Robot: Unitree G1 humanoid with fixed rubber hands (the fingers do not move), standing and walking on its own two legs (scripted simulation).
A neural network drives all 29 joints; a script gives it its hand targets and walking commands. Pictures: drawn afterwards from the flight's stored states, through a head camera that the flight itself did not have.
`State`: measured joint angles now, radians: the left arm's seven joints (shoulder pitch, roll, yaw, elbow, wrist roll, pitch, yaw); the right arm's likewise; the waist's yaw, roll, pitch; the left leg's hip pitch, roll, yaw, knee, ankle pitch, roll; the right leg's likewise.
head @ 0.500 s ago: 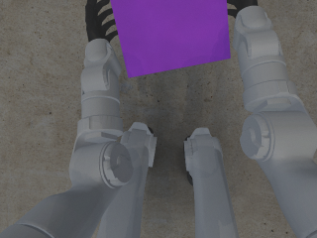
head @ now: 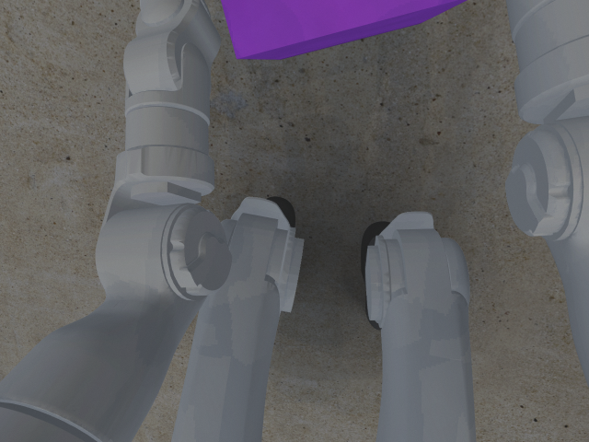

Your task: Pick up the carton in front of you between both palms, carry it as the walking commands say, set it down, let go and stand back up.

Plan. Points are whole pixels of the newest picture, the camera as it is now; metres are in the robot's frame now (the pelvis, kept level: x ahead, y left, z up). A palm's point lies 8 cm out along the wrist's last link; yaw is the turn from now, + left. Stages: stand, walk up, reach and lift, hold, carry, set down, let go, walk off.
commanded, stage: set down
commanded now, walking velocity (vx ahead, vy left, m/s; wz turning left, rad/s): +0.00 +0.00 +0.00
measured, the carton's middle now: out of the picture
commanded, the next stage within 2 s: none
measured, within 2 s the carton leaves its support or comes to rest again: rests again in 0.42 s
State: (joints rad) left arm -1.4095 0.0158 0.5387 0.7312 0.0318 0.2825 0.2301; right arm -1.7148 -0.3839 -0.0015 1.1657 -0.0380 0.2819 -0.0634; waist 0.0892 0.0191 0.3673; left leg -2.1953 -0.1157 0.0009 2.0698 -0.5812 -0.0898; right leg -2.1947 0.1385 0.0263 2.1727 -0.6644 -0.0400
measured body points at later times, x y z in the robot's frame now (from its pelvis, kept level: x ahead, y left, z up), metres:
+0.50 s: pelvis +0.00 +0.00 -0.02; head +0.38 -0.05 +0.22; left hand +0.55 +0.16 -0.18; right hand +0.61 -0.15 -0.19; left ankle +0.12 +0.13 -0.36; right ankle +0.08 -0.09 -0.36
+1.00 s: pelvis +0.01 +0.00 -0.03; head +0.38 -0.05 +0.20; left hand +0.56 +0.16 -0.19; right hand +0.61 -0.15 -0.20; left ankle +0.11 +0.13 -0.36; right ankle +0.08 -0.09 -0.36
